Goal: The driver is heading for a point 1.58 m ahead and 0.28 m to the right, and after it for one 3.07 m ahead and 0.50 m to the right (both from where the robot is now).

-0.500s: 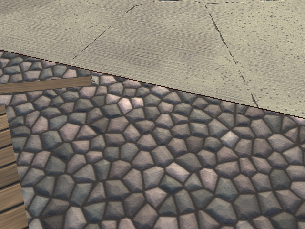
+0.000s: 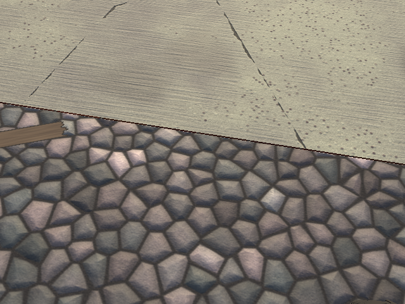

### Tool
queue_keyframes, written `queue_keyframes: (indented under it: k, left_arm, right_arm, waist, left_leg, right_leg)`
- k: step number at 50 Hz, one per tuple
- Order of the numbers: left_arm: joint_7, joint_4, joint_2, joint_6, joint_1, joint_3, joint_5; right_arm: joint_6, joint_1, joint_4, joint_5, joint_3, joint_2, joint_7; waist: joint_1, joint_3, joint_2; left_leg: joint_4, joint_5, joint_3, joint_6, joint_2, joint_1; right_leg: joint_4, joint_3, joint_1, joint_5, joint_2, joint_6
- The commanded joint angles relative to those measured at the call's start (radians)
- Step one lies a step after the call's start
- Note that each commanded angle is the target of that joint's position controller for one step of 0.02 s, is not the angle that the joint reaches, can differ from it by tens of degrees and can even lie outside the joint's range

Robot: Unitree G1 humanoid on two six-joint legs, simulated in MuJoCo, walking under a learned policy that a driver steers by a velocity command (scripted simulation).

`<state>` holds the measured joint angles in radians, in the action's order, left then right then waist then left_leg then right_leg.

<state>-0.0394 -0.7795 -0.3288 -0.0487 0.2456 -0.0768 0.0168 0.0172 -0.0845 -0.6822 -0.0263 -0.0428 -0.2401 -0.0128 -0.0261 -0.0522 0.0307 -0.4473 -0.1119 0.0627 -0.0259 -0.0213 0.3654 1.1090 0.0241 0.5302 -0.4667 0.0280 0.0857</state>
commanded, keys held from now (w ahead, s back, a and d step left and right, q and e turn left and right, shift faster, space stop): e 0.56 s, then no key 0.44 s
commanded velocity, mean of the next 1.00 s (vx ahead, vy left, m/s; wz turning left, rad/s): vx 0.02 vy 0.00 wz -0.43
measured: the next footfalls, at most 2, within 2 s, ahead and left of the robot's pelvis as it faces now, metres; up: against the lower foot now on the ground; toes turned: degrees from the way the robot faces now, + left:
right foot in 0.20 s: +0.06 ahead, -0.14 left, +0.00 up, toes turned -10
left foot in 0.68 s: +0.13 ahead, +0.07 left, +0.00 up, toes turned -27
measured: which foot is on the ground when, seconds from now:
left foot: down 0.00-0.20, up 0.22-0.66, down 0.68-1.00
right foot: up 0.00-0.18, down 0.20-0.70, up 0.72-0.98, down 1.00-1.00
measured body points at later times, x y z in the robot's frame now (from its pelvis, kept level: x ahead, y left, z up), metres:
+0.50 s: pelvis +0.03 -0.04 +0.01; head +0.05 -0.08 +0.46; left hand +0.24 +0.19 -0.07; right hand +0.10 -0.36 -0.11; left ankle +0.09 +0.11 -0.68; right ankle +0.02 -0.13 -0.74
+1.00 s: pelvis +0.04 -0.02 +0.00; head +0.06 -0.03 +0.45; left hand +0.28 +0.17 -0.11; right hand +0.05 -0.32 -0.11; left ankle +0.10 +0.09 -0.74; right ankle -0.04 -0.14 -0.74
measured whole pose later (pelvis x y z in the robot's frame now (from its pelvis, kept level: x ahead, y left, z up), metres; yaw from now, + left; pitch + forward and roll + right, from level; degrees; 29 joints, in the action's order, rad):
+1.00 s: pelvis +0.04 -0.02 +0.00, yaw -26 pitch +0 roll +1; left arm -0.03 -0.71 -0.29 -0.05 0.20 -0.06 0.00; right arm 0.00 -0.14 -0.81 0.00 -0.03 -0.24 -0.01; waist 0.01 -0.05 0.02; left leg -0.50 -0.26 -0.03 0.01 0.01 0.24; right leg 0.48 0.08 0.20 -0.26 0.01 0.05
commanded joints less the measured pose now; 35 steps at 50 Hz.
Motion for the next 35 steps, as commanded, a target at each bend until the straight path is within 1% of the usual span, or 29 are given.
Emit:
queue_keyframes:
  k: [1,3,6,7,8,9,10,11,12,13,14,15,16,17,18,20,23,25,27,30,31,32,33,34,35]
  left_arm:
    - [0.001,0.065,-0.039,-0.011,0.078,-0.014,-0.008]
    - [0.014,0.091,-0.033,-0.008,0.033,-0.007,-0.01]
    - [0.035,0.116,-0.059,-0.01,0.006,-0.012,-0.008]
    - [0.041,0.121,-0.066,-0.012,0.008,-0.016,-0.007]
    - [0.046,0.119,-0.067,-0.013,0.024,-0.02,-0.008]
    - [0.048,0.109,-0.07,-0.012,0.049,-0.025,-0.011]
    - [0.044,0.102,-0.095,-0.011,0.074,-0.036,-0.018]
    - [0.027,0.118,-0.194,-0.008,0.085,-0.061,-0.019]
    - [0.025,0.157,-0.279,0.002,0.051,-0.07,-0.039]
    - [0.031,0.161,-0.228,0.025,0.058,-0.059,-0.058]
    - [0.031,0.16,-0.203,0.043,0.02,-0.05,-0.051]
    - [0.027,0.169,-0.175,0.049,-0.037,-0.046,-0.03]
    - [0.022,0.177,-0.148,0.047,-0.072,-0.035,-0.012]
    - [0.015,0.183,-0.133,0.045,-0.078,-0.027,-0.012]
    - [0.01,0.187,-0.127,0.042,-0.073,-0.024,-0.015]
    - [0.003,0.191,-0.13,0.038,-0.056,-0.026,-0.014]
    - [-0.005,0.196,-0.149,0.029,-0.04,-0.035,-0.009]
    - [-0.004,0.204,-0.16,0.023,-0.046,-0.04,-0.012]
    - [0.002,0.21,-0.164,0.018,-0.054,-0.043,-0.012]
    - [0.01,0.219,-0.154,0.011,-0.077,-0.04,-0.01]
    - [0.011,0.219,-0.147,0.009,-0.084,-0.037,-0.008]
    - [0.011,0.22,-0.14,0.006,-0.097,-0.032,-0.004]
    - [0.009,0.219,-0.13,0.003,-0.107,-0.027,0.003]
    - [0.007,0.213,-0.108,0.004,-0.08,-0.02,-0.001]
    - [0.009,0.209,-0.058,0.009,-0.036,-0.004,-0.024]
  right_arm:
    - [0.013,0.044,0.044,0.001,-0.046,-0.15,-0.014]
    - [0.008,0.046,0.031,0.007,-0.053,-0.169,-0.019]
    - [-0.004,0.031,0.009,0.02,-0.064,-0.2,-0.016]
    - [-0.007,0.03,0.003,0.028,-0.066,-0.208,-0.015]
    - [-0.012,0.039,-0.003,0.038,-0.068,-0.213,-0.014]
    - [-0.016,0.035,-0.013,0.048,-0.068,-0.207,-0.014]
    - [-0.021,-0.008,-0.036,0.049,-0.063,-0.177,-0.013]
    - [-0.026,-0.046,-0.038,0.023,-0.05,-0.121,-0.008]
    - [-0.024,0.022,0.018,0.004,-0.049,-0.125,-0.016]
    - [-0.023,0.086,0.024,0.008,-0.061,-0.163,-0.023]
    - [-0.026,0.069,0.016,0.024,-0.067,-0.168,-0.025]
    - [-0.029,0.031,-0.012,0.022,-0.072,-0.168,-0.034]
    - [-0.032,0.019,-0.024,0.014,-0.077,-0.179,-0.04]
    - [-0.03,0.011,-0.028,0.013,-0.078,-0.174,-0.038]
    - [-0.027,0.0,-0.029,0.018,-0.077,-0.165,-0.035]
    - [-0.021,0.004,-0.028,0.027,-0.071,-0.148,-0.032]
    - [-0.016,0.04,-0.018,0.028,-0.061,-0.131,-0.025]
    - [-0.012,0.045,-0.017,0.031,-0.059,-0.134,-0.018]
    - [-0.007,0.041,-0.017,0.035,-0.059,-0.143,-0.011]
    - [0.003,0.008,-0.025,0.039,-0.06,-0.155,0.002]
    - [0.006,-0.003,-0.027,0.039,-0.06,-0.154,0.007]
    - [0.01,-0.023,-0.032,0.037,-0.058,-0.149,0.013]
    - [0.015,-0.05,-0.041,0.033,-0.057,-0.144,0.017]
    - [0.016,-0.061,-0.041,0.021,-0.062,-0.169,0.017]
    - [0.013,-0.059,-0.025,0.001,-0.068,-0.226,0.012]
  waist:
    - [-0.01,0.135,-0.174]
    - [0.004,0.153,-0.165]
    - [0.012,0.158,-0.167]
    - [0.007,0.154,-0.168]
    - [-0.01,0.151,-0.161]
    - [-0.024,0.15,-0.147]
    - [-0.024,0.134,-0.091]
    - [0.005,0.103,0.169]
    - [-0.006,0.07,0.32]
    - [-0.05,0.112,0.194]
    - [-0.016,0.107,0.153]
    - [0.013,0.111,0.095]
    - [0.024,0.114,0.099]
    - [0.032,0.128,0.107]
    - [0.036,0.148,0.101]
    - [0.028,0.159,0.089]
    - [0.007,0.15,0.101]
    - [0.001,0.141,0.117]
    - [-0.001,0.136,0.126]
    - [0.001,0.153,0.134]
    - [0.004,0.159,0.133]
    - [0.02,0.163,0.128]
    - [0.042,0.161,0.118]
    - [0.036,0.163,0.077]
    - [0.001,0.178,-0.114]
  left_leg:
    - [0.196,0.114,-0.141,-0.211,-0.255,-0.081]
    - [0.192,0.129,-0.114,-0.215,-0.273,-0.098]
    - [0.17,0.118,-0.098,-0.204,-0.302,-0.133]
    - [0.152,0.106,-0.093,-0.191,-0.308,-0.144]
    - [0.12,0.086,-0.076,-0.166,-0.302,-0.143]
    - [0.07,0.035,-0.049,-0.129,-0.281,-0.125]
    - [-0.024,-0.06,-0.003,-0.064,-0.239,-0.071]
    - [-0.298,-0.273,0.114,0.044,-0.119,0.104]
    - [-0.52,-0.551,0.044,0.1,0.03,0.326]
    - [-0.659,-0.537,-0.087,0.085,0.018,0.33]
    - [-0.689,-0.445,-0.119,0.067,0.003,0.333]
    - [-0.678,-0.365,-0.13,0.066,-0.009,0.334]
    - [-0.671,-0.317,-0.133,0.073,-0.012,0.325]
    - [-0.691,-0.282,-0.129,0.081,0.0,0.285]
    - [-0.691,-0.256,-0.128,0.089,0.012,0.266]
    - [-0.611,-0.223,-0.133,0.099,0.023,0.263]
    - [-0.444,-0.21,-0.147,0.115,0.034,0.232]
    - [-0.367,-0.222,-0.151,0.117,0.043,0.178]
    - [-0.308,-0.241,-0.154,0.113,0.055,0.121]
    - [-0.22,-0.251,-0.149,0.099,0.055,0.05]
    - [-0.173,-0.235,-0.142,0.091,0.053,0.019]
    - [-0.089,-0.181,-0.131,0.078,0.052,-0.031]
    - [0.039,-0.066,-0.117,0.06,0.047,-0.11]
    - [0.095,0.048,-0.164,0.03,-0.019,-0.201]
    - [0.131,0.201,-0.343,-0.039,-0.201,-0.288]
  right_leg:
    - [-0.08,-0.004,-0.054,0.087,0.045,-0.001]
    - [-0.185,-0.015,-0.101,0.127,0.054,-0.018]
    - [-0.294,-0.044,-0.157,0.134,0.045,-0.047]
    - [-0.343,-0.055,-0.18,0.14,0.038,-0.062]
    - [-0.425,-0.073,-0.222,0.18,0.026,-0.081]
    - [-0.517,-0.09,-0.284,0.237,0.002,-0.106]
    - [-0.609,-0.054,-0.353,0.306,-0.006,-0.141]
    - [-0.752,0.235,-0.44,0.546,0.185,-0.223]
    - [-0.801,0.516,-0.423,0.654,0.368,-0.413]
    - [-0.815,0.483,-0.398,0.586,0.336,-0.433]
    - [-0.804,0.402,-0.392,0.541,0.283,-0.379]
    - [-0.789,0.347,-0.398,0.492,0.235,-0.322]
    - [-0.781,0.321,-0.395,0.519,0.218,-0.298]
    - [-0.773,0.299,-0.378,0.578,0.197,-0.295]
    - [-0.767,0.289,-0.386,0.608,0.184,-0.298]
    - [-0.757,0.288,-0.425,0.617,0.17,-0.299]
    - [-0.746,0.325,-0.444,0.548,0.16,-0.302]
    - [-0.744,0.36,-0.411,0.501,0.156,-0.31]
    - [-0.74,0.401,-0.379,0.499,0.152,-0.317]
    - [-0.708,0.443,-0.388,0.564,0.15,-0.313]
    - [-0.691,0.45,-0.392,0.594,0.145,-0.307]
    - [-0.669,0.447,-0.384,0.604,0.131,-0.292]
    - [-0.648,0.434,-0.357,0.568,0.104,-0.262]
    - [-0.615,0.406,-0.298,0.444,0.066,-0.214]
    - [-0.447,0.284,-0.199,0.183,-0.039,-0.152]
